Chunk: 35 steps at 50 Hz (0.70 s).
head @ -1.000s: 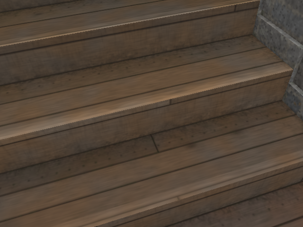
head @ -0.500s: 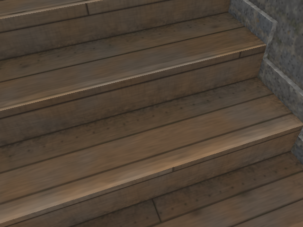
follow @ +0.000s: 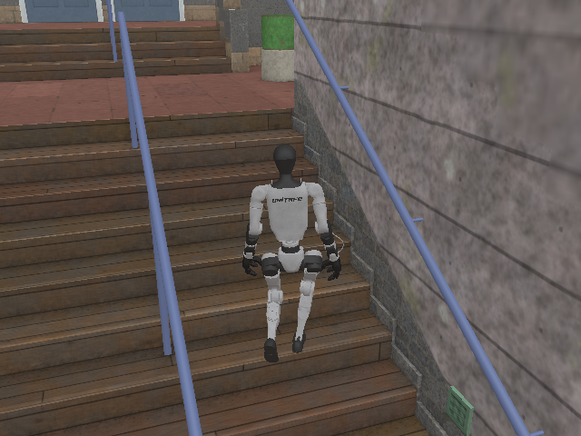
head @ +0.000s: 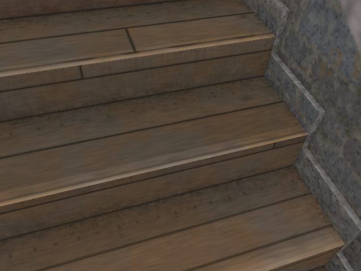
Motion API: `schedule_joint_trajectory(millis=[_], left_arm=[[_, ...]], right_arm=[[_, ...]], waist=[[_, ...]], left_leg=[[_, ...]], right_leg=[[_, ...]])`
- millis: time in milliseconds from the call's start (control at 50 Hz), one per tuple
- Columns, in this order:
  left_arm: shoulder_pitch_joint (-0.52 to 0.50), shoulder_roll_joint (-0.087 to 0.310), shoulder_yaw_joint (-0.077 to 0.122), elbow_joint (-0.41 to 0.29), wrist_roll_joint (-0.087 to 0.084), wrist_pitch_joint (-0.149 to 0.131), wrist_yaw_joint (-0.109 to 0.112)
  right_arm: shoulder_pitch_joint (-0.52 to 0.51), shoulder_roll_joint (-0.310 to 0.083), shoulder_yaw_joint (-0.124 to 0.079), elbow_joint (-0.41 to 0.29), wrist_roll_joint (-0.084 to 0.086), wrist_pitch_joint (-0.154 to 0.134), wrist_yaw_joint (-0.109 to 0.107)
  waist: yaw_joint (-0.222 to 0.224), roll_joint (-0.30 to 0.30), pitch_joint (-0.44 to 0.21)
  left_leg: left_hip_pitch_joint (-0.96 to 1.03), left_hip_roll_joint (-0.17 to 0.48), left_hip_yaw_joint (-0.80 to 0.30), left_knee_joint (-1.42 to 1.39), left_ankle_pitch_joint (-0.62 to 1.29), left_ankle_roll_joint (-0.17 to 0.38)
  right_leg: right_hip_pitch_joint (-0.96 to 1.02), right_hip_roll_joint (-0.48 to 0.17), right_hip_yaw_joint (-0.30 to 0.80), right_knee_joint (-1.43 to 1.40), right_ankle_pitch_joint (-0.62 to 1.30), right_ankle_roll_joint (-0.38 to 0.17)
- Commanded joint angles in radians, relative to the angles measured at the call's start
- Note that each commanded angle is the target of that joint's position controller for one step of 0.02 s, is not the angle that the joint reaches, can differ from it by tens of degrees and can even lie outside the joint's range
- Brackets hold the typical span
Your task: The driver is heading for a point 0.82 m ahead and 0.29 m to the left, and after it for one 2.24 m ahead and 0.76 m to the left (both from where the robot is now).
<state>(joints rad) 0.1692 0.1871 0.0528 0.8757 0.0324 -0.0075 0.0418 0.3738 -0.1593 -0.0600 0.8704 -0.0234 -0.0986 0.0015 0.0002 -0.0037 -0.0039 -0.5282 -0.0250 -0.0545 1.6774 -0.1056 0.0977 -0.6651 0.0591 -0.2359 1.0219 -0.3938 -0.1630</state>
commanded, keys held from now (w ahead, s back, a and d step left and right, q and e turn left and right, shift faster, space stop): w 0.20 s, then w+q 0.80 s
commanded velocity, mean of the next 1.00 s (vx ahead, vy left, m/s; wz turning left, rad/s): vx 0.46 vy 0.00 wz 0.34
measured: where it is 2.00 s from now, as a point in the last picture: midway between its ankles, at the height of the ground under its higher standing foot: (92, 27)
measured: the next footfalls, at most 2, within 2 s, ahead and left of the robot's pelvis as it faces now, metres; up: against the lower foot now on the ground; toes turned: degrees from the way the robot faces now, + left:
left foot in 0.50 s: +0.43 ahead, +0.16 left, +0.17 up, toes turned +10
right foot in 0.98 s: +0.80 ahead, -0.02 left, +0.34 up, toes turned +17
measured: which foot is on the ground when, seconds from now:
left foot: up 0.00-0.48, down 0.50-1.00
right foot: down 0.00-0.56, up 0.58-0.96, down 0.98-1.00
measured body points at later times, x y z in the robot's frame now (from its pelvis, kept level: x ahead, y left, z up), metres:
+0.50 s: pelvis +0.27 +0.03 +0.09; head +0.27 +0.03 +0.54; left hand +0.11 +0.17 -0.05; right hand +0.53 -0.11 +0.01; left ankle +0.40 +0.15 -0.46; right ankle +0.10 -0.04 -0.65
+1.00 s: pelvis +0.59 +0.04 +0.26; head +0.58 +0.04 +0.71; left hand +0.83 +0.27 +0.24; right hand +0.55 -0.15 +0.10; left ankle +0.40 +0.14 -0.47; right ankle +0.76 -0.02 -0.32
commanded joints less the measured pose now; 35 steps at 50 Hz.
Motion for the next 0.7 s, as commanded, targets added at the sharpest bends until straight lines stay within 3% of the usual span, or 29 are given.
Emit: schedule_joint_trajectory(millis=[20, 60, 80, 100, 140, 180, 220, 240, 260, 280, 300, 320, 340, 380, 400, 420, 440, 460, 480, 500, 520, 540, 560, 580, 600, 620, 660, 680, 700], left_arm=[[0.100, -0.101, -0.026, 0.115, 0.028, -0.061, -0.014], [0.141, -0.060, -0.022, 0.151, 0.012, -0.094, -0.038], [0.139, -0.069, -0.026, 0.146, 0.001, -0.104, -0.038], [0.125, -0.026, -0.021, 0.132, -0.010, -0.111, -0.040], [0.228, 0.000, -0.019, 0.147, -0.015, -0.134, -0.041], [0.326, 0.022, -0.006, 0.176, -0.021, -0.149, -0.045], [0.403, 0.015, -0.001, 0.195, -0.004, -0.148, -0.048], [0.497, -0.049, -0.057, 0.235, 0.143, -0.112, -0.098], [0.525, -0.061, -0.069, 0.268, 0.157, -0.095, -0.120], [0.490, -0.052, -0.075, 0.272, 0.150, -0.088, -0.124], [0.467, -0.040, -0.078, 0.271, 0.142, -0.091, -0.124], [0.466, -0.035, -0.082, 0.270, 0.138, -0.097, -0.120], [0.473, -0.049, -0.094, 0.276, 0.156, -0.096, -0.124], [0.612, -0.078, -0.114, 0.349, 0.155, -0.088, -0.121], [0.518, -0.080, -0.120, 0.313, 0.131, -0.081, -0.143], [0.514, -0.060, -0.124, 0.307, 0.091, -0.082, -0.154], [0.382, -0.026, -0.126, 0.247, 0.043, -0.101, -0.159], [0.399, 0.081, -0.116, 0.248, 0.030, -0.122, -0.159], [0.393, 0.165, -0.100, 0.242, 0.014, -0.141, -0.156], [0.403, 0.214, -0.080, 0.230, -0.003, -0.148, -0.150], [0.409, 0.244, -0.071, 0.235, 0.029, -0.146, -0.158], [0.451, 0.205, -0.074, 0.230, 0.099, -0.143, -0.166], [0.384, 0.166, -0.084, 0.197, 0.097, -0.127, -0.178], [0.225, 0.107, -0.063, 0.179, 0.035, -0.092, -0.196], [0.255, 0.042, -0.076, 0.162, 0.013, -0.092, -0.201], [0.183, 0.010, -0.077, 0.135, 0.021, -0.103, -0.171], [0.045, -0.009, -0.083, 0.051, 0.034, -0.095, -0.124], [-0.002, -0.019, -0.090, 0.011, 0.044, -0.081, -0.115], [-0.005, -0.027, -0.092, 0.004, 0.041, -0.069, -0.109]], right_arm=[[-0.013, 0.109, 0.044, -0.152, 0.005, 0.016, -0.023], [-0.018, 0.138, 0.070, -0.186, -0.010, 0.029, -0.026], [-0.030, 0.119, 0.072, -0.183, -0.012, 0.038, -0.022], [-0.030, 0.072, 0.066, -0.180, -0.016, 0.047, -0.018], [-0.119, 0.032, 0.051, -0.170, -0.009, 0.042, -0.023], [-0.174, 0.044, 0.051, -0.175, -0.010, 0.042, -0.032], [-0.312, 0.100, 0.062, -0.219, -0.018, 0.048, -0.037], [-0.364, -0.019, 0.069, -0.178, 0.005, 0.072, 0.033], [-0.337, -0.014, 0.062, -0.175, -0.016, 0.065, 0.058], [-0.326, -0.006, 0.070, -0.165, -0.032, 0.048, 0.074], [-0.349, -0.006, 0.069, -0.163, -0.028, 0.034, 0.082], [-0.422, -0.009, 0.074, -0.182, -0.018, 0.028, 0.084], [-0.509, -0.029, 0.072, -0.207, 0.012, 0.048, 0.071], [-0.633, 0.022, 0.096, -0.250, 0.011, 0.092, 0.068], [-0.711, 0.024, 0.104, -0.272, 0.017, 0.121, 0.064], [-0.783, 0.031, 0.118, -0.290, -0.002, 0.150, 0.075], [-0.717, 0.044, 0.111, -0.254, -0.017, 0.155, 0.091], [-0.635, 0.062, 0.117, -0.233, -0.011, 0.163, 0.113], [-0.582, 0.017, 0.099, -0.219, -0.005, 0.155, 0.120], [-0.506, -0.019, 0.084, -0.187, -0.010, 0.131, 0.116], [-0.403, -0.074, 0.058, -0.154, 0.009, 0.106, 0.099], [-0.173, -0.126, 0.042, -0.070, 0.018, 0.097, 0.077], [0.069, -0.181, 0.030, 0.002, 0.009, 0.105, 0.057], [0.270, -0.185, 0.027, 0.088, -0.061, 0.113, 0.056], [0.267, -0.195, 0.016, 0.100, -0.055, 0.089, 0.039], [0.209, -0.142, 0.021, 0.133, -0.049, 0.071, 0.032], [-0.020, -0.007, 0.054, 0.166, -0.031, 0.046, 0.053], [-0.062, 0.061, 0.081, 0.181, -0.031, 0.047, 0.061], [-0.111, 0.084, 0.093, 0.191, -0.027, 0.043, 0.066]], waist=[[-0.066, 0.067, 0.054], [-0.094, 0.030, 0.054], [-0.103, 0.030, 0.046], [-0.110, 0.037, 0.052], [-0.046, 0.044, 0.032], [-0.011, -0.015, 0.033], [0.040, -0.043, 0.048], [0.115, -0.222, 0.017], [0.079, -0.134, 0.051], [0.048, -0.052, 0.025], [0.034, -0.013, 0.009], [0.027, -0.017, -0.011], [0.053, -0.045, -0.006], [0.088, -0.105, 0.011], [0.072, -0.056, 0.005], [0.085, -0.056, -0.014], [0.016, -0.089, -0.040], [-0.018, -0.149, -0.105], [-0.053, -0.148, -0.117], [-0.056, -0.153, -0.108], [-0.065, -0.188, -0.169], [-0.094, -0.097, -0.343], [-0.189, 0.007, -0.454], [-0.243, 0.167, -0.325], [-0.203, 0.103, -0.289], [-0.153, 0.123, -0.134], [-0.010, -0.029, -0.100], [0.032, -0.001, -0.113], [0.071, 0.007, -0.090]], left_leg=[[-0.339, 0.006, -0.082, 0.297, -0.034, 0.045], [-0.443, 0.017, -0.105, 0.276, -0.028, 0.056], [-0.451, 0.040, -0.102, 0.211, 0.012, 0.040], [-0.433, 0.060, -0.064, 0.066, 0.051, 0.021], [-0.496, 0.062, 0.034, 0.165, 0.087, -0.006], [-0.662, 0.101, 0.045, 0.268, 0.041, -0.009], [-0.907, 0.089, 0.040, 0.547, -0.078, 0.001], [-1.121, -0.009, -0.178, 0.744, 0.047, 0.153], [-1.214, -0.012, -0.194, 0.768, 0.083, 0.210], [-1.209, -0.001, -0.160, 0.724, 0.116, 0.236], [-1.163, 0.028, -0.105, 0.637, 0.130, 0.248], [-1.100, 0.070, -0.001, 0.547, 0.129, 0.247], [-1.051, 0.101, 0.028, 0.421, 0.160, 0.232], [-1.089, 0.138, 0.081, 0.331, 0.157, 0.207], [-0.927, 0.174, 0.108, 0.114, 0.044, 0.175], [-0.792, 0.164, 0.151, -0.059, -0.083, 0.159], [-0.523, 0.110, 0.223, -0.141, -0.166, 0.140], [-0.352, 0.039, 0.278, -0.119, -0.113, 0.108], [-0.334, -0.002, 0.287, -0.257, -0.193, 0.087], [-0.307, -0.065, 0.328, -0.465, -0.278, 0.067], [-0.121, -0.096, 0.301, -0.523, -0.237, 0.093], [0.339, -0.035, 0.064, -0.486, 0.106, 0.188], [0.621, 0.029, -0.278, -0.791, -0.073, 0.251], [0.599, 0.145, -0.651, -1.146, -0.199, 0.310], [0.530, 0.200, -0.779, -1.203, -0.360, 0.279], [0.375, 0.190, -0.737, -1.189, -0.387, 0.295], [0.236, 0.155, -0.493, -1.202, -0.240, 0.230], [0.193, 0.148, -0.465, -1.236, -0.172, 0.223], [0.143, 0.125, -0.364, -1.238, -0.127, 0.190]], right_leg=[[0.109, -0.247, 0.586, -0.582, -0.183, -0.064], [0.160, -0.221, 0.482, -0.632, -0.086, -0.040], [0.167, -0.219, 0.449, -0.641, -0.059, -0.027], [0.157, -0.205, 0.392, -0.671, -0.059, -0.021], [0.227, -0.231, 0.430, -0.743, 0.025, -0.040], [0.375, -0.246, 0.463, -0.767, -0.038, -0.044], [0.519, -0.277, 0.521, -0.736, -0.110, -0.048], [0.572, -0.242, 0.572, -0.631, -0.080, -0.081], [0.628, -0.291, 0.545, -0.644, -0.006, -0.074], [0.622, -0.288, 0.480, -0.649, 0.040, -0.062], [0.597, -0.264, 0.395, -0.663, 0.065, -0.045], [0.556, -0.243, 0.309, -0.708, 0.107, -0.034], [0.491, -0.256, 0.281, -0.778, 0.097, -0.036], [0.566, -0.285, 0.302, -0.830, 0.235, -0.068], [0.477, -0.316, 0.250, -0.900, 0.406, -0.061], [0.430, -0.338, 0.237, -0.959, 0.531, -0.091], [0.306, -0.307, 0.152, -0.949, 0.825, -0.096], [0.302, -0.328, 0.111, -0.884, 1.280, -0.148], [0.466, -0.343, 0.083, -0.801, 1.630, -0.126], [0.630, -0.353, 0.079, -0.718, 1.770, -0.118], [0.640, -0.354, 0.048, -0.593, 1.950, -0.084], [0.326, -0.325, 0.111, -0.359, 1.911, 0.001], [0.077, -0.228, 0.168, -0.080, 1.410, 0.014], [-0.192, -0.024, 0.268, 0.419, 0.449, 0.029], [-0.311, -0.049, 0.482, 0.686, 0.497, 0.008], [-0.419, -0.035, 0.484, 0.875, 0.485, -0.002], [-0.504, -0.033, 0.472, 0.941, 0.417, -0.052], [-0.562, -0.044, 0.449, 1.083, 0.356, -0.077], [-0.622, -0.056, 0.428, 1.134, 0.290, -0.089]])
Over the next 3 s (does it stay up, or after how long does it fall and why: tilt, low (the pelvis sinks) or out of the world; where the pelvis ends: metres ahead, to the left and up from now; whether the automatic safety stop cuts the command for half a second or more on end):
stays up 1.53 0.74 0.93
